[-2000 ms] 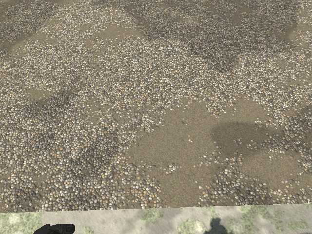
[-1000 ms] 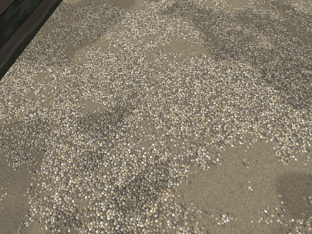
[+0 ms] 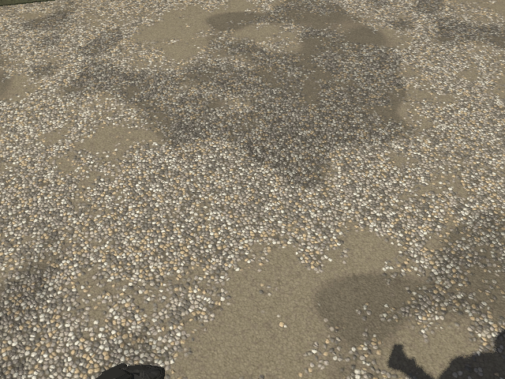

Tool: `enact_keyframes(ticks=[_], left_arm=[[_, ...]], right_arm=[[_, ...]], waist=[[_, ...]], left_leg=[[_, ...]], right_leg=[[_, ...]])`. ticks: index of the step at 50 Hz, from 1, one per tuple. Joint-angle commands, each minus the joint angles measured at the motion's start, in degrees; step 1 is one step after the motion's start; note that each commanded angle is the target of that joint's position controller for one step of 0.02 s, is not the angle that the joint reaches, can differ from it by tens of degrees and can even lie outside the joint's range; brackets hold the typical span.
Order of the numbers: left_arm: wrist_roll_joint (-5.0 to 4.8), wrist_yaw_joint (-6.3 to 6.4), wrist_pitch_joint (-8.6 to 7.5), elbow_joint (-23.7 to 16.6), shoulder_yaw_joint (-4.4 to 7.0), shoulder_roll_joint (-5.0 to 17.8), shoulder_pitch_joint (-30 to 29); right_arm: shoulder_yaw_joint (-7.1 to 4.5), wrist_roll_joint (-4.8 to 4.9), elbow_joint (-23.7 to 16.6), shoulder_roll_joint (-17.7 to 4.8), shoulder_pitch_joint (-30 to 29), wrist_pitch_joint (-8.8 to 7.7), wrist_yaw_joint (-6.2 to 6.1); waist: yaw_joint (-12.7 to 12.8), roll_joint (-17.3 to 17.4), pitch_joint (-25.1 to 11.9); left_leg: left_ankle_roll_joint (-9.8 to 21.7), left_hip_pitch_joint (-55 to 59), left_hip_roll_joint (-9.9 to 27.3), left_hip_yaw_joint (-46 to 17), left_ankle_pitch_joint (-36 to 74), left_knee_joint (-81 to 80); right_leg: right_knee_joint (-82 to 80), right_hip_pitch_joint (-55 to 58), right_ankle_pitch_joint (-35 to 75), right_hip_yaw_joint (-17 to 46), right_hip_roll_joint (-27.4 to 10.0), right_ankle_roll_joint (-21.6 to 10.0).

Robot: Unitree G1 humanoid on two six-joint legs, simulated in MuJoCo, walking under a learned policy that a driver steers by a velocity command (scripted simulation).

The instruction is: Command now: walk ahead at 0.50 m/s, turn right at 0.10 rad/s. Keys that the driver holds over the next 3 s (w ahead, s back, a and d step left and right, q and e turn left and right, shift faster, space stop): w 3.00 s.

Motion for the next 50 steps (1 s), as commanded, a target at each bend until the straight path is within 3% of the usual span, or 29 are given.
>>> enact_keyframes(ticks=[1,3,7,11,12,13,15,16,18,19,23,24,25,26,28,29,31,33,34,35,37,39,40,42,43,46,47,49,50], left_arm=[[0.30,-0.52,-1.29,-6.2,1.15,4.2,-8.4],[1.10,-0.43,-1.43,-5.3,1.34,4.4,-6.1],[0.68,-0.06,-1.54,-4.9,1.23,4.0,-6.5],[0.69,-0.12,-1.43,-4.8,1.18,4.0,-6.6],[-0.10,0.82,-1.21,-3.8,1.32,4.7,-4.8],[-0.33,0.85,-0.80,-4.6,1.32,5.0,-7.3],[-0.23,0.70,-0.38,-5.1,1.25,4.8,-7.8],[0.17,-0.31,-0.58,-6.2,0.91,4.1,-9.4],[0.39,0.44,-1.11,-4.2,1.15,4.3,-4.6],[0.12,0.56,-0.96,-4.8,1.16,4.5,-6.7],[0.15,0.52,-0.59,-5.3,1.04,4.0,-7.2],[0.63,-0.42,-0.94,-6.5,0.77,3.3,-9.0],[1.28,-0.58,-1.30,-6.0,0.84,3.0,-7.1],[0.64,0.39,-1.36,-4.5,0.99,3.6,-4.6],[0.25,0.65,-1.01,-5.3,0.98,3.6,-7.5],[0.67,-0.29,-1.14,-6.6,0.69,2.9,-9.4],[0.54,0.48,-1.32,-4.5,0.91,3.4,-5.0],[0.71,-0.23,-1.29,-6.5,0.69,2.8,-9.6],[1.19,-0.37,-1.49,-5.9,0.71,2.5,-7.8],[0.47,0.57,-1.41,-4.5,0.89,3.3,-5.2],[0.63,-0.19,-1.30,-6.5,0.65,2.8,-9.8],[1.20,-0.40,-1.63,-5.6,0.71,2.7,-7.3],[0.37,0.60,-1.56,-4.3,0.87,3.3,-5.2],[0.11,0.80,-1.07,-5.3,0.85,3.3,-8.2],[0.46,-0.17,-1.18,-6.5,0.54,2.7,-10.1],[1.28,-0.43,-1.86,-5.5,0.70,2.7,-7.2],[0.39,0.61,-1.80,-4.2,0.81,3.2,-5.2],[0.05,0.79,-1.13,-5.3,0.77,3.2,-8.3],[0.40,-0.19,-1.24,-6.6,0.45,2.5,-10.2]], right_arm=[[-1.50,0.32,-6.4,-5.2,-6.3,-0.14,-0.24],[-2.00,0.00,-5.8,-5.5,-5.4,0.12,-0.22],[-1.99,-0.29,-6.0,-4.2,-6.4,0.61,-0.37],[-1.80,-0.17,-6.4,-3.3,-7.6,0.87,-0.23],[-1.95,-0.16,-5.5,-3.0,-5.5,0.16,-0.20],[-1.50,-0.08,-5.9,-2.4,-6.7,-0.02,-0.08],[-1.22,-0.04,-5.9,-2.3,-7.7,-0.33,-0.01],[-0.90,0.41,-7.0,-2.5,-10.0,0.12,-0.03],[-1.48,-0.07,-5.6,-2.7,-5.9,-0.38,-0.05],[-1.10,0.02,-5.9,-2.2,-6.7,-0.57,-0.04],[-0.84,0.19,-5.9,-2.2,-7.3,-0.83,-0.05],[-0.68,0.63,-7.0,-2.6,-9.3,-0.32,-0.05],[-1.13,0.40,-6.6,-3.2,-8.5,-0.13,-0.06],[-1.33,0.07,-5.6,-3.0,-5.6,-0.71,-0.12],[-0.84,0.11,-5.9,-2.2,-6.6,-0.89,-0.09],[-0.76,0.62,-7.0,-2.7,-9.1,-0.29,-0.10],[-1.29,-0.04,-5.7,-2.9,-5.3,-0.54,-0.12],[-0.72,0.39,-7.0,-2.5,-8.4,-0.16,-0.11],[-1.19,0.20,-6.7,-3.2,-7.9,0.04,-0.10],[-1.38,-0.07,-5.8,-3.0,-4.9,-0.49,-0.15],[-0.70,0.33,-7.1,-2.4,-8.3,-0.07,-0.11],[-1.24,0.05,-6.9,-3.1,-7.4,0.29,-0.11],[-1.30,-0.20,-5.9,-2.6,-4.6,-0.34,-0.16],[-0.85,-0.04,-6.2,-2.0,-5.9,-0.63,-0.06],[-0.68,0.45,-7.3,-2.4,-8.6,-0.06,-0.07],[-1.15,-0.09,-7.0,-2.7,-7.0,0.34,-0.14],[-1.25,-0.22,-6.0,-2.4,-4.4,-0.38,-0.18],[-0.81,-0.01,-6.4,-1.8,-6.2,-0.59,-0.08],[-0.61,0.46,-7.5,-2.1,-8.8,-0.01,-0.07]], waist=[[0.6,0.1,0.7],[0.9,0.8,-4.4],[0.6,0.1,-7.5],[0.6,-0.3,-7.2],[-0.4,-1.3,-10.4],[-0.7,-2.5,-5.6],[-0.4,-2.2,-2.6],[0.4,-0.7,0.4],[-0.1,-0.2,-7.4],[-0.5,-1.0,-3.9],[0.0,-0.7,-1.4],[0.9,0.3,0.8],[1.4,1.2,-2.3],[0.3,0.6,-7.1],[-0.1,-0.8,-2.9],[0.9,0.2,0.3],[0.1,-0.1,-7.1],[0.6,-0.5,-0.4],[1.2,0.4,-3.2],[-0.1,-0.3,-7.5],[0.5,-0.7,-0.4],[0.9,0.3,-4.0],[-0.4,-0.6,-8.4],[-0.6,-1.4,-3.1],[0.5,-0.4,0.3],[0.7,0.2,-4.7],[-0.5,-0.4,-9.2],[-0.7,-1.2,-2.8],[0.4,-0.3,0.5]], left_leg=[[1.0,5.0,5.3,-4.9,18.8,-4.3],[0.7,7.0,5.6,-4.6,24.9,-2.0],[-0.3,7.3,4.3,-2.9,22.7,-0.9],[-0.5,6.5,4.0,-2.7,17.8,-1.1],[-0.9,8.2,2.4,-1.5,5.8,-2.1],[-0.9,6.4,1.9,-1.5,3.7,-3.0],[-0.6,5.7,2.1,-1.9,3.4,-3.5],[-0.4,3.9,3.8,-3.5,12.8,-3.3],[-0.2,7.0,3.4,-2.9,4.7,-3.9],[-0.3,5.5,2.9,-2.8,3.2,-4.6],[0.1,4.3,3.1,-3.3,3.3,-5.2],[0.3,2.7,4.8,-5.0,13.4,-4.8],[0.7,3.6,5.5,-5.6,15.5,-4.5],[0.3,6.0,3.8,-3.8,5.2,-5.1],[0.2,4.3,3.2,-3.6,3.1,-5.7],[0.3,2.3,4.6,-5.0,13.2,-5.1],[0.2,5.8,3.5,-3.5,5.0,-4.8],[0.2,2.5,4.6,-4.9,13.3,-4.9],[0.5,3.4,4.9,-5.1,15.1,-4.2],[0.1,5.9,3.3,-3.3,4.6,-4.6],[0.1,2.4,4.5,-4.7,13.2,-4.7],[0.3,3.6,4.7,-4.7,15.2,-3.7],[-0.1,6.1,3.3,-3.1,4.2,-4.4],[-0.1,4.1,2.8,-3.2,2.3,-5.2],[0.1,2.1,4.3,-4.6,12.4,-4.6],[0.2,3.7,4.8,-4.7,15.1,-3.6],[-0.1,6.3,3.3,-3.2,3.7,-4.4],[-0.1,3.7,2.8,-3.1,1.8,-5.1],[0.0,1.8,4.2,-4.5,11.9,-4.5]], right_leg=[[-3.8,-8.8,17.7,0.2,-4.7,-2.1],[-2.4,-6.2,22.4,-0.8,-4.6,-1.9],[-2.4,-3.9,25.6,-0.8,-5.2,-2.2],[-3.1,-4.2,23.8,-0.4,-5.6,-2.1],[-6.5,-2.6,14.0,2.8,-6.1,-2.5],[-8.0,-5.3,10.8,4.1,-6.5,-2.7],[-9.1,-7.4,7.6,4.7,-6.7,-2.4],[-5.8,-8.9,16.6,1.1,-5.9,-1.8],[-7.6,-4.3,8.8,2.3,-5.7,-1.9],[-8.4,-6.0,6.7,2.9,-5.7,-2.0],[-8.6,-7.1,4.8,2.7,-5.6,-1.6],[-5.3,-8.1,13.8,-0.2,-5.3,-1.3],[-4.6,-6.1,15.4,-0.9,-5.2,-1.2],[-7.1,-3.4,7.4,1.0,-5.2,-1.4],[-7.9,-5.4,5.6,1.9,-5.5,-1.6],[-5.0,-6.9,14.7,-0.7,-5.5,-1.4],[-6.9,-3.1,8.1,0.9,-5.4,-1.5],[-4.8,-6.4,15.3,-0.8,-5.5,-1.5],[-4.3,-4.8,17.0,-1.2,-5.5,-1.4],[-6.9,-2.8,8.5,1.0,-5.6,-1.6],[-4.7,-6.4,15.6,-0.7,-5.7,-1.5],[-4.1,-4.5,17.9,-1.4,-5.6,-1.4],[-6.8,-2.5,8.8,1.0,-5.7,-1.6],[-7.9,-5.1,6.1,2.0,-6.1,-1.8],[-4.9,-6.9,15.3,-0.6,-6.0,-1.5],[-4.0,-4.2,17.9,-1.4,-5.6,-1.4],[-6.7,-2.0,8.6,0.9,-5.8,-1.7],[-8.0,-5.3,5.7,2.1,-6.3,-1.7],[-5.1,-7.0,15.1,-0.7,-6.1,-1.5]])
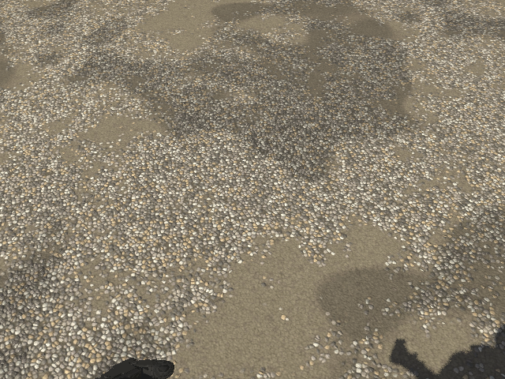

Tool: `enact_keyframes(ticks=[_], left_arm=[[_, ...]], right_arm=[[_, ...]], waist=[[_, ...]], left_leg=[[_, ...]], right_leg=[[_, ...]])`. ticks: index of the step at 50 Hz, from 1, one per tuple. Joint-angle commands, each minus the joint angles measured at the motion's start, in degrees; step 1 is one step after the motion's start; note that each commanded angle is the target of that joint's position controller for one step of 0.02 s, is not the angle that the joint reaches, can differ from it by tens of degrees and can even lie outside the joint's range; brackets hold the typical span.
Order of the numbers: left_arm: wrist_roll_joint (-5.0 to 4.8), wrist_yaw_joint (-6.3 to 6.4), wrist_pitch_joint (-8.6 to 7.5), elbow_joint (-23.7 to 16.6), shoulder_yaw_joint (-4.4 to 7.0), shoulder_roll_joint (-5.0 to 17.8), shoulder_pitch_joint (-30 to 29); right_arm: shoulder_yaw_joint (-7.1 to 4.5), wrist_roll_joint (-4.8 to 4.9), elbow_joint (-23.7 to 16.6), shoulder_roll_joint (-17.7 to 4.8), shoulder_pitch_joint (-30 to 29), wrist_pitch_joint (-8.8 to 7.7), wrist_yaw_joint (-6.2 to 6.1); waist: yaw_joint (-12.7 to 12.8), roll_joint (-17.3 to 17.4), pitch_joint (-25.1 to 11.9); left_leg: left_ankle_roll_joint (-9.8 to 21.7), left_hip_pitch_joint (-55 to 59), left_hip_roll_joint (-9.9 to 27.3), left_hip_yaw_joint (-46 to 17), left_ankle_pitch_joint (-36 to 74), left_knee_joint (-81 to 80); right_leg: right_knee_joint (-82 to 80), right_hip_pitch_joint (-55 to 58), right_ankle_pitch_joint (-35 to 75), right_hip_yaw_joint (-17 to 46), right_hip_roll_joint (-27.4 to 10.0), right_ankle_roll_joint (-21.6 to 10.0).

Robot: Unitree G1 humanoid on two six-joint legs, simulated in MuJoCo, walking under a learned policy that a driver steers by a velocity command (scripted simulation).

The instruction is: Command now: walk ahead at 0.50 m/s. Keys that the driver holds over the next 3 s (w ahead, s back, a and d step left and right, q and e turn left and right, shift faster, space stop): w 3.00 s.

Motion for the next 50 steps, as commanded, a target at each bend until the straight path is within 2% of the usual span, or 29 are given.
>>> enact_keyframes(ticks=[1,3,5,7,8,11,14,15,17,19,21,23,24,26,28,29,31,33,34,36,38,39,41,43,44,46,48,49,50], left_arm=[[0.60,-0.58,-1.13,-6.3,1.01,3.4,-7.1],[0.06,0.36,-1.39,-4.7,1.23,4.2,-4.2],[0.15,-0.37,-1.20,-6.9,0.95,3.6,-9.1],[0.77,-0.62,-1.47,-6.0,1.00,3.5,-6.6],[-0.01,0.37,-1.38,-4.7,1.17,4.1,-4.4],[0.04,-0.39,-1.05,-7.0,0.84,3.4,-9.2],[0.90,-0.64,-1.71,-5.9,1.02,3.4,-6.3],[0.01,0.40,-1.63,-4.7,1.15,4.0,-4.3],[0.04,-0.36,-1.25,-6.9,0.83,3.3,-9.3],[0.02,0.34,-1.27,-4.9,1.07,3.9,-4.7],[0.16,-0.41,-1.25,-7.0,0.81,3.3,-9.1],[0.81,-0.63,-1.61,-6.1,0.90,3.2,-6.5],[0.01,0.37,-1.52,-4.8,1.08,3.9,-4.4],[0.10,-0.37,-1.32,-7.0,0.79,3.2,-9.2],[0.77,-0.63,-1.60,-6.1,0.84,3.1,-6.6],[0.00,0.36,-1.50,-4.8,1.03,3.8,-4.4],[0.10,-0.38,-1.34,-7.0,0.74,3.1,-9.2],[0.76,-0.63,-1.64,-6.2,0.81,3.0,-6.6],[-0.01,0.36,-1.54,-4.8,1.00,3.7,-4.4],[0.09,-0.38,-1.38,-7.1,0.71,3.0,-9.2],[0.76,-0.63,-1.67,-6.2,0.77,3.0,-6.6],[-0.01,0.35,-1.56,-4.9,0.97,3.7,-4.4],[0.08,-0.39,-1.41,-7.1,0.67,3.0,-9.1],[0.76,-0.64,-1.70,-6.2,0.74,2.9,-6.6],[0.00,0.35,-1.59,-4.9,0.94,3.6,-4.4],[0.08,-0.39,-1.44,-7.1,0.64,2.9,-9.1],[0.77,-0.64,-1.73,-6.3,0.71,2.8,-6.6],[0.00,0.35,-1.61,-4.9,0.92,3.6,-4.3],[-0.27,0.49,-1.37,-5.6,0.93,3.7,-6.6]], right_arm=[[-1.17,0.09,-6.0,-4.3,-6.0,-0.53,-0.07],[-1.36,-0.32,-4.9,-3.9,-2.3,-1.13,-0.15],[-0.81,0.28,-6.3,-3.7,-6.4,-0.81,-0.15],[-1.26,-0.05,-6.0,-4.2,-5.5,-0.44,-0.14],[-1.32,-0.31,-5.0,-3.7,-2.5,-1.07,-0.17],[-0.73,0.34,-6.3,-3.6,-6.6,-0.86,-0.09],[-1.20,-0.21,-6.0,-4.0,-4.9,-0.50,-0.19],[-1.31,-0.33,-4.9,-3.6,-2.1,-1.22,-0.22],[-0.75,0.26,-6.4,-3.4,-6.5,-0.79,-0.18],[-1.28,-0.28,-5.0,-3.7,-2.6,-1.11,-0.15],[-0.62,0.15,-6.3,-3.2,-6.0,-0.80,-0.13],[-1.18,-0.11,-6.0,-4.0,-5.1,-0.53,-0.17],[-1.25,-0.33,-5.0,-3.6,-2.1,-1.18,-0.21],[-0.69,0.21,-6.3,-3.3,-6.2,-0.83,-0.19],[-1.14,-0.13,-6.1,-3.9,-5.1,-0.48,-0.18],[-1.20,-0.36,-5.0,-3.5,-2.1,-1.12,-0.21],[-0.67,0.18,-6.3,-3.2,-6.1,-0.82,-0.19],[-1.12,-0.15,-6.1,-3.8,-5.1,-0.49,-0.19],[-1.18,-0.37,-5.0,-3.4,-2.0,-1.13,-0.22],[-0.65,0.17,-6.3,-3.2,-6.0,-0.82,-0.20],[-1.10,-0.16,-6.1,-3.7,-5.0,-0.49,-0.20],[-1.16,-0.37,-5.0,-3.3,-1.9,-1.14,-0.22],[-0.63,0.16,-6.3,-3.1,-6.0,-0.83,-0.21],[-1.07,-0.17,-6.1,-3.7,-5.0,-0.50,-0.21],[-1.13,-0.38,-5.0,-3.3,-1.9,-1.14,-0.23],[-0.61,0.15,-6.3,-3.0,-6.0,-0.83,-0.22],[-1.05,-0.18,-6.0,-3.6,-5.0,-0.51,-0.22],[-1.11,-0.38,-4.9,-3.2,-1.8,-1.15,-0.24],[-0.72,-0.28,-5.2,-2.6,-2.6,-1.36,-0.14]], waist=[[0.9,0.6,-2.9],[-0.6,-0.3,-8.9],[0.3,-0.2,-0.8],[0.7,0.5,-4.3],[-0.6,-0.5,-8.6],[0.4,-0.2,-0.1],[0.7,0.2,-5.3],[-0.6,-0.4,-9.8],[0.3,-0.2,-0.7],[-0.5,-0.5,-7.7],[0.3,-0.6,-0.8],[0.7,0.4,-4.4],[-0.6,-0.6,-8.8],[0.3,-0.3,-0.8],[0.7,0.4,-4.3],[-0.6,-0.7,-8.7],[0.3,-0.4,-0.8],[0.7,0.3,-4.4],[-0.7,-0.7,-8.7],[0.3,-0.4,-0.8],[0.7,0.3,-4.4],[-0.7,-0.8,-8.7],[0.3,-0.4,-0.8],[0.7,0.3,-4.4],[-0.7,-0.8,-8.7],[0.3,-0.4,-0.8],[0.7,0.3,-4.4],[-0.7,-0.8,-8.7],[-1.0,-1.8,-4.8]], left_leg=[[0.2,3.6,4.6,-4.7,14.1,-5.0],[-0.2,6.8,3.3,-3.1,3.9,-5.4],[-0.1,2.7,4.3,-4.4,12.2,-5.6],[0.0,3.9,4.6,-4.4,14.2,-4.7],[-0.3,6.5,3.2,-2.9,3.4,-5.3],[-0.1,2.5,4.2,-4.4,12.2,-5.5],[0.1,4.2,4.8,-4.6,14.8,-4.6],[-0.3,6.9,3.3,-3.0,3.5,-5.3],[-0.2,2.3,4.2,-4.2,11.7,-5.4],[-0.3,5.9,3.1,-3.0,3.0,-5.3],[-0.2,2.4,4.3,-4.4,12.2,-5.4],[0.0,3.7,4.6,-4.5,14.0,-4.5],[-0.3,6.3,3.2,-3.0,3.2,-5.2],[-0.2,2.2,4.2,-4.3,11.9,-5.4],[-0.1,3.5,4.5,-4.4,13.8,-4.5],[-0.4,6.2,3.2,-2.9,3.0,-5.1],[-0.3,2.2,4.2,-4.3,11.8,-5.3],[-0.1,3.5,4.5,-4.3,13.7,-4.4],[-0.4,6.2,3.2,-2.9,2.9,-5.1],[-0.3,2.1,4.2,-4.2,11.7,-5.3],[-0.1,3.4,4.5,-4.3,13.6,-4.4],[-0.4,6.1,3.2,-2.9,2.8,-5.0],[-0.3,2.1,4.2,-4.2,11.6,-5.2],[-0.2,3.4,4.5,-4.3,13.5,-4.3],[-0.4,6.1,3.2,-2.9,2.7,-5.0],[-0.3,2.0,4.2,-4.2,11.6,-5.2],[-0.2,3.3,4.5,-4.3,13.4,-4.3],[-0.5,6.0,3.2,-2.9,2.6,-5.0],[-0.4,4.5,2.9,-2.8,1.7,-5.5]], right_leg=[[-4.9,-4.6,16.9,1.3,-4.7,-1.5],[-7.3,-1.6,8.3,3.4,-4.7,-1.8],[-5.4,-5.4,15.6,1.7,-4.9,-1.7],[-4.7,-3.7,17.8,1.0,-4.7,-1.6],[-7.4,-1.8,8.3,3.4,-4.8,-1.8],[-5.6,-6.0,15.1,1.7,-5.0,-1.7],[-4.5,-3.2,17.9,0.9,-4.6,-1.6],[-7.2,-1.0,8.4,3.2,-4.8,-1.9],[-5.4,-5.4,15.6,1.6,-5.1,-1.7],[-7.5,-2.2,7.8,3.4,-5.0,-1.8],[-5.4,-5.5,15.3,1.5,-5.0,-1.7],[-4.7,-3.6,17.6,0.9,-4.9,-1.7],[-7.4,-1.7,8.0,3.2,-5.0,-1.8],[-5.4,-5.3,15.5,1.4,-5.1,-1.8],[-4.7,-3.6,17.7,0.8,-5.0,-1.7],[-7.4,-1.8,8.0,3.2,-5.1,-1.9],[-5.4,-5.3,15.5,1.4,-5.2,-1.8],[-4.7,-3.6,17.7,0.8,-5.1,-1.7],[-7.4,-1.8,7.9,3.2,-5.1,-1.9],[-5.5,-5.3,15.4,1.4,-5.3,-1.8],[-4.7,-3.7,17.6,0.8,-5.1,-1.8],[-7.4,-1.8,7.8,3.2,-5.2,-1.9],[-5.5,-5.4,15.4,1.4,-5.3,-1.9],[-4.7,-3.7,17.5,0.7,-5.2,-1.8],[-7.5,-1.9,7.7,3.1,-5.2,-1.9],[-5.5,-5.4,15.3,1.3,-5.4,-1.9],[-4.7,-3.7,17.5,0.6,-5.2,-1.8],[-7.5,-1.9,7.6,3.1,-5.3,-1.9],[-8.3,-3.8,5.6,3.8,-5.4,-2.0]])
Over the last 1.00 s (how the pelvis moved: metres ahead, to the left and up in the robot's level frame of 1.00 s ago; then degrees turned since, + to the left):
0.00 0.00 0.00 1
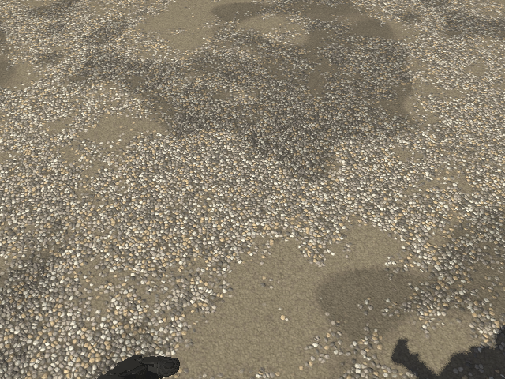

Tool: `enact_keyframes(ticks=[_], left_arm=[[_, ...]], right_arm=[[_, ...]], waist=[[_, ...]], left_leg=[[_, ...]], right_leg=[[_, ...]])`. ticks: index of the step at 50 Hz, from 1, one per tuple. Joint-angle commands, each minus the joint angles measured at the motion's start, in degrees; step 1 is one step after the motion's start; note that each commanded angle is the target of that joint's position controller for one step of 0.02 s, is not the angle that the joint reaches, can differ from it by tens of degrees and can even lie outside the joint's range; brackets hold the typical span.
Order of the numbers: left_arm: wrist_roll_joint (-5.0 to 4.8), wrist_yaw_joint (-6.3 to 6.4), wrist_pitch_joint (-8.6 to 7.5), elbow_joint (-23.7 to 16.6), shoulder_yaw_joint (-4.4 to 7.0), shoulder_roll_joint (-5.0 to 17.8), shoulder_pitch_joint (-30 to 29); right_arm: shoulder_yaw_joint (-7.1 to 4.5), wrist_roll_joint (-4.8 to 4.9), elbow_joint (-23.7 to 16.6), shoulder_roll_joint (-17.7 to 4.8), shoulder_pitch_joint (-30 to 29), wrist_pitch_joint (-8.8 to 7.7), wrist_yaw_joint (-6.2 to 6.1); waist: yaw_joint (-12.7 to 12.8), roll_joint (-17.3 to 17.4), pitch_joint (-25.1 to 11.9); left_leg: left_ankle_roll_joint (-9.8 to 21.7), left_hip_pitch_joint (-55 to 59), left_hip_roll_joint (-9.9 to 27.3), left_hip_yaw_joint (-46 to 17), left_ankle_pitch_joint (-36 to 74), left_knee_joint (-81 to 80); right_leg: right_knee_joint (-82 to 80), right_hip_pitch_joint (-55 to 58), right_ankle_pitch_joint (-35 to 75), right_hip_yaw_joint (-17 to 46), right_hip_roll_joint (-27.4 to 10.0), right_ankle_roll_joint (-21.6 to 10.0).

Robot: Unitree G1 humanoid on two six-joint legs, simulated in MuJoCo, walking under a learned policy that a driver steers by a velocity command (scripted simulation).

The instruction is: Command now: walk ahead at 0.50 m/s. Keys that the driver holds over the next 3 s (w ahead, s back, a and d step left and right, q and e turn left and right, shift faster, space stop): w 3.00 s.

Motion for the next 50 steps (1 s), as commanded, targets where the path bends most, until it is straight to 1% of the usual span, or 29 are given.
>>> enact_keyframes(ticks=[1,4,6,8,9,11,13,15,16,18,20,21,23,25,26,28,30,31,33,35,36,38,40,41,43,45,46,48,50], left_arm=[[-0.08,-0.29,-0.91,-6.8,0.94,3.5,-8.9],[-0.15,0.45,-1.08,-4.6,1.21,4.1,-4.2],[-0.08,-0.29,-0.94,-6.9,0.91,3.4,-8.9],[-0.11,0.43,-0.96,-4.8,1.17,4.0,-4.3],[0.06,-0.38,-1.05,-6.6,0.95,3.6,-8.3],[-0.10,0.47,-1.14,-4.7,1.16,4.0,-4.2],[-0.13,-0.31,-0.92,-6.9,0.88,3.4,-8.8],[0.65,-0.53,-1.26,-6.0,0.96,3.3,-6.2],[-0.14,0.46,-1.14,-4.7,1.17,4.0,-4.0],[-0.07,-0.27,-0.99,-6.9,0.87,3.3,-8.8],[0.63,-0.51,-1.26,-6.1,0.94,3.2,-6.2],[-0.14,0.47,-1.14,-4.7,1.15,4.0,-4.0],[-0.08,-0.27,-1.01,-6.9,0.85,3.3,-8.7],[0.63,-0.50,-1.28,-6.1,0.92,3.2,-6.2],[-0.14,0.48,-1.16,-4.7,1.13,3.9,-3.9],[-0.08,-0.27,-1.03,-6.9,0.83,3.2,-8.7],[0.63,-0.50,-1.30,-6.1,0.90,3.2,-6.1],[-0.14,0.48,-1.18,-4.7,1.11,3.9,-3.9],[-0.08,-0.27,-1.05,-7.0,0.82,3.2,-8.6],[0.63,-0.50,-1.32,-6.1,0.88,3.1,-6.1],[-0.13,0.47,-1.19,-4.7,1.09,3.9,-3.8],[-0.08,-0.26,-1.07,-7.0,0.80,3.2,-8.6],[0.64,-0.50,-1.34,-6.1,0.86,3.1,-6.1],[-0.13,0.47,-1.21,-4.7,1.07,3.8,-3.8],[-0.08,-0.26,-1.08,-7.0,0.78,3.1,-8.5],[-0.09,0.45,-1.09,-4.9,1.04,3.7,-3.9],[0.07,-0.35,-1.19,-6.7,0.82,3.3,-7.9],[-0.07,0.49,-1.26,-4.8,1.02,3.7,-3.8],[-0.13,-0.28,-1.06,-7.0,0.76,3.1,-8.4]], right_arm=[[-0.74,0.36,-6.2,-3.5,-6.4,-0.85,-0.14],[-1.25,-0.17,-4.8,-3.7,-2.2,-1.17,-0.16],[-0.72,0.35,-6.2,-3.4,-6.4,-0.86,-0.15],[-1.28,-0.10,-4.8,-3.9,-2.4,-1.22,-0.14],[-0.71,0.26,-6.2,-3.3,-5.9,-0.69,-0.17],[-1.27,-0.11,-4.7,-3.8,-2.1,-1.28,-0.16],[-0.62,0.32,-6.2,-3.3,-6.4,-0.83,-0.15],[-1.14,0.01,-5.8,-4.0,-5.2,-0.54,-0.16],[-1.20,-0.17,-4.7,-3.6,-2.0,-1.20,-0.17],[-0.69,0.33,-6.1,-3.4,-6.2,-0.86,-0.17],[-1.13,0.01,-5.8,-4.0,-5.2,-0.53,-0.17],[-1.18,-0.18,-4.7,-3.6,-2.0,-1.18,-0.18],[-0.67,0.32,-6.1,-3.3,-6.2,-0.84,-0.17],[-1.11,0.00,-5.8,-3.9,-5.2,-0.52,-0.17],[-1.16,-0.18,-4.7,-3.5,-2.0,-1.17,-0.18],[-0.65,0.32,-6.0,-3.3,-6.2,-0.84,-0.18],[-1.09,0.00,-5.8,-3.9,-5.2,-0.52,-0.17],[-1.14,-0.18,-4.6,-3.5,-1.9,-1.17,-0.18],[-0.63,0.31,-6.0,-3.2,-6.2,-0.84,-0.18],[-1.08,0.00,-5.7,-3.8,-5.2,-0.52,-0.17],[-1.12,-0.17,-4.6,-3.5,-1.9,-1.17,-0.18],[-0.62,0.31,-6.0,-3.2,-6.2,-0.84,-0.18],[-1.06,0.00,-5.7,-3.8,-5.1,-0.52,-0.17],[-1.10,-0.17,-4.6,-3.4,-1.9,-1.17,-0.18],[-0.60,0.31,-6.0,-3.2,-6.2,-0.84,-0.18],[-1.14,-0.10,-4.6,-3.6,-2.1,-1.22,-0.16],[-0.58,0.23,-6.0,-3.0,-5.7,-0.67,-0.19],[-1.14,-0.10,-4.4,-3.6,-1.9,-1.28,-0.18],[-0.49,0.28,-6.0,-3.0,-6.2,-0.80,-0.18]], waist=[[0.3,-0.3,-0.5],[-0.7,-0.8,-8.5],[0.3,-0.3,-0.5],[-0.6,-0.6,-7.5],[0.2,-0.6,-1.0],[-0.7,-0.6,-8.4],[0.3,-0.4,-0.3],[0.7,0.4,-4.1],[-0.7,-0.8,-8.5],[0.3,-0.3,-0.5],[0.7,0.4,-4.1],[-0.7,-0.8,-8.5],[0.3,-0.4,-0.5],[0.7,0.3,-4.1],[-0.7,-0.8,-8.5],[0.3,-0.4,-0.5],[0.7,0.3,-4.1],[-0.7,-0.8,-8.5],[0.3,-0.4,-0.5],[0.8,0.3,-4.1],[-0.7,-0.8,-8.4],[0.3,-0.4,-0.5],[0.8,0.3,-4.1],[-0.7,-0.9,-8.4],[0.4,-0.4,-0.5],[-0.6,-0.6,-7.4],[0.3,-0.6,-0.9],[-0.6,-0.7,-8.4],[0.4,-0.5,-0.3]], left_leg=[[0.1,2.3,3.7,-4.2,11.9,-5.7],[-0.1,6.4,2.7,-2.9,2.9,-5.5],[0.0,2.3,3.7,-4.2,11.9,-5.7],[0.0,6.0,2.6,-3.0,2.8,-5.5],[0.0,2.4,3.8,-4.2,12.6,-5.4],[0.0,6.4,2.7,-3.0,2.8,-5.5],[0.1,2.2,3.8,-4.2,12.2,-5.6],[0.2,3.6,4.0,-4.4,13.8,-4.7],[-0.1,6.3,2.7,-2.9,3.0,-5.4],[0.0,2.2,3.7,-4.3,12.1,-5.6],[0.2,3.6,4.0,-4.4,13.8,-4.7],[-0.1,6.3,2.7,-2.9,3.0,-5.3],[0.0,2.1,3.7,-4.2,12.0,-5.6],[0.2,3.5,3.9,-4.4,13.8,-4.7],[-0.1,6.3,2.7,-2.9,2.9,-5.3],[0.0,2.1,3.7,-4.2,12.0,-5.5],[0.1,3.5,3.9,-4.4,13.7,-4.6],[-0.1,6.2,2.7,-2.9,2.9,-5.3],[0.0,2.0,3.7,-4.3,12.0,-5.5],[0.1,3.4,3.9,-4.4,13.7,-4.6],[-0.1,6.2,2.7,-2.9,2.8,-5.3],[0.0,2.0,3.6,-4.3,12.0,-5.5],[0.1,3.4,3.9,-4.4,13.6,-4.6],[-0.1,6.1,2.7,-2.9,2.8,-5.3],[0.0,1.9,3.6,-4.3,11.9,-5.5],[-0.1,5.8,2.6,-3.0,2.8,-5.3],[-0.1,2.1,3.7,-4.3,12.7,-5.3],[0.0,6.1,2.6,-3.0,2.6,-5.3],[0.0,1.8,3.7,-4.3,12.2,-5.4]], right_leg=[[-5.9,-4.8,15.4,2.8,-5.0,-1.5],[-7.9,-1.3,7.6,4.6,-4.9,-1.5],[-5.9,-4.8,15.3,2.7,-5.1,-1.5],[-8.0,-1.7,7.3,4.6,-5.0,-1.6],[-5.6,-4.7,16.0,2.3,-4.9,-1.5],[-7.8,-1.1,7.5,4.5,-5.1,-1.6],[-5.8,-5.1,15.3,2.6,-5.1,-1.5],[-5.0,-3.1,17.6,1.9,-5.0,-1.5],[-7.8,-1.3,7.6,4.4,-5.0,-1.6],[-5.8,-4.7,15.5,2.5,-5.2,-1.5],[-5.0,-3.1,17.6,1.8,-5.0,-1.5],[-7.8,-1.3,7.6,4.3,-5.1,-1.6],[-5.8,-4.7,15.5,2.4,-5.2,-1.6],[-5.0,-3.1,17.6,1.8,-5.1,-1.5],[-7.8,-1.3,7.6,4.3,-5.1,-1.6],[-5.9,-4.7,15.4,2.4,-5.3,-1.6],[-5.0,-3.1,17.6,1.7,-5.1,-1.5],[-7.8,-1.3,7.5,4.2,-5.2,-1.6],[-5.9,-4.7,15.4,2.3,-5.3,-1.6],[-5.0,-3.1,17.5,1.6,-5.2,-1.5],[-7.8,-1.4,7.4,4.1,-5.2,-1.6],[-5.9,-4.7,15.3,2.2,-5.4,-1.6],[-5.0,-3.1,17.4,1.6,-5.2,-1.5],[-7.8,-1.4,7.3,4.1,-5.2,-1.6],[-5.9,-4.7,15.2,2.2,-5.4,-1.6],[-8.0,-1.8,6.9,4.1,-5.4,-1.6],[-5.5,-4.6,15.9,1.8,-5.3,-1.5],[-7.8,-1.2,7.1,4.0,-5.4,-1.7],[-5.8,-5.0,15.2,2.0,-5.4,-1.6]])
Over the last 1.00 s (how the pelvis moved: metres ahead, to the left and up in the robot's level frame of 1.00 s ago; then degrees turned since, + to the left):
0.00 0.00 0.00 0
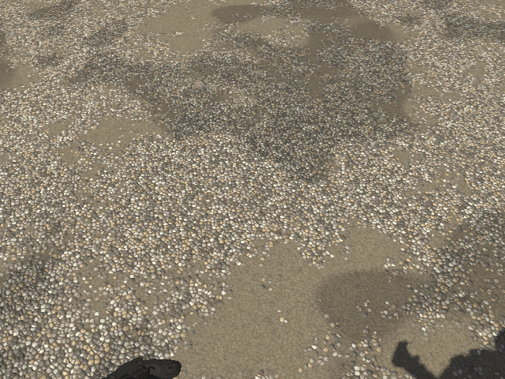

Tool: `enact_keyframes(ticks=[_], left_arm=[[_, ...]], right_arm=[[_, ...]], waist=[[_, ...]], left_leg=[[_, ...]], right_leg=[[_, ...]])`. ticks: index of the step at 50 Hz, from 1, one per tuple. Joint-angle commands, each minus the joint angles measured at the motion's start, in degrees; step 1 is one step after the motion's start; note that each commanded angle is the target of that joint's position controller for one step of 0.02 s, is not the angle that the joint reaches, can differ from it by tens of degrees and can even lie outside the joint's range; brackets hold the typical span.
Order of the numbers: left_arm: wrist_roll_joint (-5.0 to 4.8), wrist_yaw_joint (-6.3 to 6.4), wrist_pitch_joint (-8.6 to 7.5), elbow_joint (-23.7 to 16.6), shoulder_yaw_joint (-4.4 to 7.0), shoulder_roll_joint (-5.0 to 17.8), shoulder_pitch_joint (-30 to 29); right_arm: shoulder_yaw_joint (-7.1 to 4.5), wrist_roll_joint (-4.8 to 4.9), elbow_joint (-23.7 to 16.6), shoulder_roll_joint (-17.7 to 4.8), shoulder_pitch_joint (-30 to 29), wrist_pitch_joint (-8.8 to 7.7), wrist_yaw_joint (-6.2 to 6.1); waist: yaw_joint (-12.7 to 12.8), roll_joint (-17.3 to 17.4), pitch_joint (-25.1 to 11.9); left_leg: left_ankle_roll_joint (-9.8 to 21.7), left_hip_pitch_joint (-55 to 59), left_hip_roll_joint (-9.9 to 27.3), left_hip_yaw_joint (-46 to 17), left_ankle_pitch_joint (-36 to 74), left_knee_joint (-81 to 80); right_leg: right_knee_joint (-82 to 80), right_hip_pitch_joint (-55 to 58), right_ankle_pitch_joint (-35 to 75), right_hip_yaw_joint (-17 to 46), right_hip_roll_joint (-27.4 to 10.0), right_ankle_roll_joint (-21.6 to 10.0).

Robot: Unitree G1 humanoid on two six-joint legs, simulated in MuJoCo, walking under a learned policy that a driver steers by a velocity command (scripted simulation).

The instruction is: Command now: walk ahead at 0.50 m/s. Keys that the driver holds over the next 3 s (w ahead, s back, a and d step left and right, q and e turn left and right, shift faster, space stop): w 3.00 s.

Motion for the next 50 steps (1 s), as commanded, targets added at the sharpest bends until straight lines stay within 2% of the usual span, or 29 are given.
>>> enact_keyframes(ticks=[1,3,5,8,10,12,13,15,17,19,20,22,24,25,27,29,31,33,34,36,38,39,41,43,44,46,48,49,50], left_arm=[[0.59,-0.45,-1.21,-6.3,0.93,3.0,-7.0],[-0.06,0.49,-1.20,-4.6,1.18,4.0,-4.1],[-0.03,-0.24,-1.07,-6.8,0.90,3.3,-8.9],[-0.07,0.50,-1.20,-4.6,1.17,3.9,-4.1],[-0.03,-0.24,-1.08,-6.8,0.88,3.2,-8.9],[-0.03,0.47,-1.08,-4.7,1.13,3.8,-4.2],[0.13,-0.33,-1.18,-6.6,0.93,3.4,-8.3],[-0.01,0.51,-1.25,-4.7,1.12,3.8,-4.1],[-0.08,-0.26,-1.06,-6.9,0.86,3.2,-8.8],[0.74,-0.48,-1.37,-6.0,0.94,3.1,-6.2],[-0.05,0.50,-1.24,-4.6,1.14,3.9,-3.9],[-0.02,-0.23,-1.12,-6.9,0.86,3.2,-8.7],[0.72,-0.47,-1.37,-6.0,0.92,3.1,-6.2],[-0.05,0.51,-1.24,-4.6,1.12,3.8,-3.9],[-0.03,-0.23,-1.13,-6.9,0.85,3.1,-8.7],[-0.02,0.48,-1.12,-4.7,1.09,3.7,-4.1],[0.03,-0.26,-1.12,-6.9,0.86,3.2,-8.5],[0.79,-0.46,-1.43,-6.0,0.92,3.1,-6.0],[-0.02,0.52,-1.30,-4.6,1.12,3.8,-3.7],[-0.01,-0.21,-1.15,-6.9,0.85,3.1,-8.6],[0.74,-0.45,-1.40,-6.0,0.90,3.0,-6.0],[-0.04,0.53,-1.26,-4.6,1.10,3.7,-3.8],[-0.01,-0.20,-1.16,-6.9,0.83,3.1,-8.6],[0.73,-0.44,-1.42,-6.0,0.89,3.0,-6.0],[-0.04,0.53,-1.28,-4.6,1.09,3.7,-3.7],[-0.02,-0.21,-1.17,-6.9,0.82,3.1,-8.5],[0.73,-0.45,-1.43,-6.0,0.87,3.0,-6.0],[-0.04,0.52,-1.29,-4.6,1.07,3.7,-3.7],[-0.34,0.67,-1.06,-5.3,1.09,3.9,-6.1]], right_arm=[[-1.13,-0.03,-5.8,-4.0,-5.9,-0.66,-0.10],[-1.25,-0.23,-4.7,-3.7,-2.2,-1.20,-0.12],[-0.75,0.23,-6.1,-3.4,-6.5,-0.84,-0.13],[-1.24,-0.24,-4.7,-3.6,-2.2,-1.17,-0.12],[-0.74,0.22,-6.1,-3.3,-6.5,-0.83,-0.12],[-1.28,-0.17,-4.6,-3.8,-2.4,-1.21,-0.11],[-0.73,0.15,-6.1,-3.2,-6.0,-0.66,-0.13],[-1.28,-0.17,-4.5,-3.8,-2.2,-1.27,-0.12],[-0.64,0.19,-6.1,-3.2,-6.5,-0.78,-0.12],[-1.16,-0.08,-5.7,-4.0,-5.4,-0.52,-0.11],[-1.20,-0.23,-4.6,-3.6,-2.1,-1.18,-0.12],[-0.71,0.22,-6.0,-3.3,-6.4,-0.82,-0.13],[-1.15,-0.08,-5.7,-3.9,-5.4,-0.51,-0.11],[-1.19,-0.24,-4.6,-3.5,-2.1,-1.16,-0.12],[-0.69,0.21,-6.0,-3.3,-6.4,-0.81,-0.12],[-1.23,-0.17,-4.6,-3.8,-2.4,-1.19,-0.10],[-0.60,0.16,-6.0,-3.2,-6.3,-0.81,-0.11],[-1.15,-0.06,-5.6,-4.0,-5.3,-0.56,-0.13],[-1.18,-0.20,-4.5,-3.6,-2.0,-1.22,-0.14],[-0.67,0.22,-5.9,-3.3,-6.4,-0.81,-0.14],[-1.12,-0.08,-5.6,-3.9,-5.4,-0.49,-0.11],[-1.15,-0.23,-4.5,-3.5,-2.1,-1.14,-0.13],[-0.66,0.20,-5.9,-3.2,-6.4,-0.78,-0.12],[-1.12,-0.09,-5.6,-3.9,-5.4,-0.48,-0.11],[-1.14,-0.23,-4.5,-3.5,-2.1,-1.13,-0.12],[-0.65,0.20,-5.9,-3.2,-6.4,-0.77,-0.12],[-1.10,-0.08,-5.6,-3.9,-5.4,-0.47,-0.10],[-1.13,-0.22,-4.5,-3.4,-2.1,-1.12,-0.12],[-0.72,-0.13,-4.7,-2.7,-2.9,-1.32,-0.02]], waist=[[1.0,0.7,-3.2],[-0.7,-0.7,-8.2],[0.4,-0.2,-0.2],[-0.7,-0.7,-8.2],[0.4,-0.2,-0.2],[-0.6,-0.5,-7.2],[0.3,-0.5,-0.7],[-0.6,-0.5,-8.1],[0.5,-0.3,0.0],[0.9,0.5,-3.9],[-0.6,-0.7,-8.2],[0.4,-0.2,-0.2],[0.9,0.5,-3.8],[-0.6,-0.7,-8.2],[0.4,-0.3,-0.2],[-0.6,-0.5,-7.1],[0.5,-0.3,-0.2],[0.9,0.6,-3.9],[-0.6,-0.6,-8.3],[0.5,-0.2,-0.2],[0.9,0.5,-3.9],[-0.6,-0.7,-8.2],[0.5,-0.3,-0.3],[0.9,0.5,-3.9],[-0.6,-0.8,-8.2],[0.5,-0.3,-0.2],[0.9,0.5,-3.8],[-0.6,-0.8,-8.1],[-1.0,-1.8,-4.2]], left_leg=[[0.5,2.9,3.8,-4.7,13.6,-5.0],[0.1,6.0,2.5,-3.0,3.1,-5.3],[0.2,1.7,3.4,-4.3,12.2,-5.6],[0.1,5.9,2.5,-2.9,3.0,-5.3],[0.2,1.7,3.4,-4.3,12.2,-5.5],[0.2,5.6,2.4,-3.1,3.0,-5.3],[0.1,1.9,3.4,-4.3,12.9,-5.3],[0.2,5.9,2.4,-3.0,2.8,-5.3],[0.2,1.6,3.5,-4.4,12.5,-5.5],[0.4,3.1,3.7,-4.6,14.0,-4.6],[0.1,5.9,2.5,-3.0,3.1,-5.2],[0.2,1.6,3.4,-4.4,12.3,-5.5],[0.3,3.1,3.6,-4.6,13.9,-4.6],[0.1,5.8,2.4,-3.0,3.0,-5.2],[0.2,1.6,3.3,-4.4,12.2,-5.5],[0.2,5.5,2.3,-3.1,2.9,-5.2],[0.2,1.6,3.5,-4.6,12.8,-5.5],[0.4,3.1,3.6,-4.7,14.3,-4.6],[0.1,5.9,2.4,-3.1,3.3,-5.2],[0.2,1.5,3.3,-4.5,12.6,-5.5],[0.3,3.0,3.5,-4.6,14.2,-4.5],[0.1,5.8,2.4,-3.1,3.2,-5.1],[0.2,1.5,3.3,-4.5,12.4,-5.4],[0.3,3.0,3.5,-4.6,14.1,-4.5],[0.1,5.8,2.4,-3.1,3.1,-5.1],[0.1,1.4,3.3,-4.5,12.4,-5.4],[0.3,2.9,3.5,-4.7,14.0,-4.5],[0.0,5.7,2.3,-3.1,3.0,-5.1],[0.1,4.0,2.0,-3.1,2.1,-5.6]], right_leg=[[-5.5,-3.1,16.9,2.8,-4.9,-1.4],[-8.1,-1.1,7.5,5.0,-4.8,-1.4],[-6.1,-4.5,15.5,3.1,-5.0,-1.4],[-8.1,-1.2,7.4,5.0,-4.9,-1.4],[-6.1,-4.5,15.4,3.0,-5.1,-1.4],[-8.2,-1.6,7.1,5.0,-5.0,-1.4],[-5.8,-4.4,16.1,2.6,-4.9,-1.3],[-8.0,-1.0,7.3,4.9,-5.0,-1.5],[-6.0,-4.8,15.3,2.9,-5.1,-1.4],[-5.2,-2.9,17.6,2.2,-5.0,-1.3],[-8.0,-1.2,7.3,4.8,-5.0,-1.4],[-6.1,-4.4,15.5,2.8,-5.2,-1.4],[-5.2,-2.9,17.6,2.2,-5.0,-1.3],[-8.1,-1.2,7.3,4.7,-5.0,-1.4],[-6.1,-4.5,15.4,2.8,-5.2,-1.4],[-8.2,-1.6,6.9,4.8,-5.1,-1.4],[-6.0,-4.5,15.2,2.6,-5.1,-1.4],[-5.1,-2.7,17.5,2.0,-5.1,-1.3],[-7.9,-1.0,7.4,4.5,-5.0,-1.4],[-6.0,-4.3,15.6,2.6,-5.3,-1.4],[-5.1,-2.8,17.7,1.9,-5.1,-1.4],[-8.0,-1.1,7.4,4.5,-5.1,-1.4],[-6.0,-4.3,15.6,2.5,-5.3,-1.4],[-5.2,-2.8,17.6,1.9,-5.2,-1.4],[-8.0,-1.2,7.3,4.4,-5.2,-1.4],[-6.1,-4.4,15.5,2.5,-5.4,-1.4],[-5.2,-2.9,17.5,1.8,-5.2,-1.4],[-8.0,-1.2,7.2,4.4,-5.2,-1.4],[-8.9,-3.0,5.2,5.1,-5.4,-1.5]])
Over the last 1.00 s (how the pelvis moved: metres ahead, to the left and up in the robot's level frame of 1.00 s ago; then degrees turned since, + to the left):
0.00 0.00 0.00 0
